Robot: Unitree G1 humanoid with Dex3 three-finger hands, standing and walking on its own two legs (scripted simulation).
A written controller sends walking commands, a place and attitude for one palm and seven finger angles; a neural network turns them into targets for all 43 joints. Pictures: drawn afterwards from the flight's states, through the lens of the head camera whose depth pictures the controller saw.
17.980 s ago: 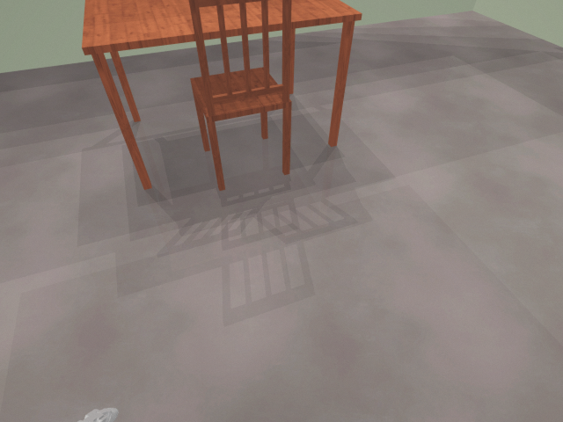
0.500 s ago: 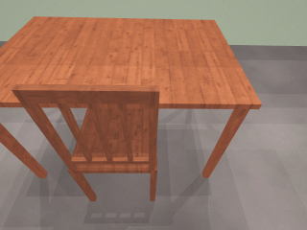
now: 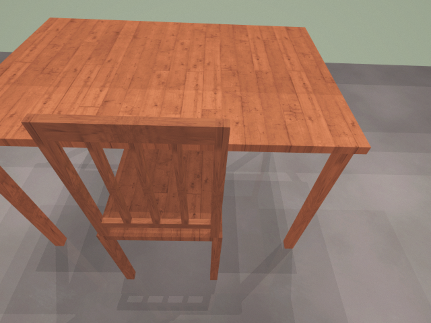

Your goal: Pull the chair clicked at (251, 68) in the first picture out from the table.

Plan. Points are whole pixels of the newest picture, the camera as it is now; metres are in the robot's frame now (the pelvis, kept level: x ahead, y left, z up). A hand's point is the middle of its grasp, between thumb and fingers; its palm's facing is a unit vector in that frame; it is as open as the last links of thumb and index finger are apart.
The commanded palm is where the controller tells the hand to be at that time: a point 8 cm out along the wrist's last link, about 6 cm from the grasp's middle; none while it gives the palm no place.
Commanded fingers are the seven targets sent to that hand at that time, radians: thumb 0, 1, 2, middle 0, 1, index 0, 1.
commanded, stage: raise the hand toward the chair's back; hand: left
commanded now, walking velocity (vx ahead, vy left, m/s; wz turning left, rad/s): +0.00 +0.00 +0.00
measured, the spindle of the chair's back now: (147, 188) +0.43 +0.20 -0.07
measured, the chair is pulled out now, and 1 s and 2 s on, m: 0.00 0.00 0.00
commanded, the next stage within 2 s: none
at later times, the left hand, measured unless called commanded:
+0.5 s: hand out of the picture +0.11 +0.17 -0.08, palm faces +0.24 -0.97 -0.06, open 10.2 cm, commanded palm +0.12 +0.22 -0.06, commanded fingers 0.00 0.25 0.62 -0.13 -0.20 -0.13 -0.20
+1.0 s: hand (127, 299) +0.17 +0.18 -0.06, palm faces +0.05 -1.00 -0.06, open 14.6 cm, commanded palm +0.15 +0.23 -0.05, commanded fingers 0.00 -0.34 0.37 -0.08 -0.11 -0.08 -0.11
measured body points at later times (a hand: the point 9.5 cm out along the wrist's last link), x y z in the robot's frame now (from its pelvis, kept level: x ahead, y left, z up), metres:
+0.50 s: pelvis -0.05 -0.06 -0.10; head +0.00 -0.04 +0.34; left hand +0.09 +0.22 -0.07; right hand +0.20 -0.29 -0.14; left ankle -0.02 +0.08 -0.74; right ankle -0.01 -0.14 -0.74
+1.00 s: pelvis -0.04 -0.03 -0.10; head +0.04 -0.03 +0.35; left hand +0.16 +0.23 -0.06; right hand +0.13 -0.28 -0.19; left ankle -0.02 +0.08 -0.74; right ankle -0.01 -0.14 -0.74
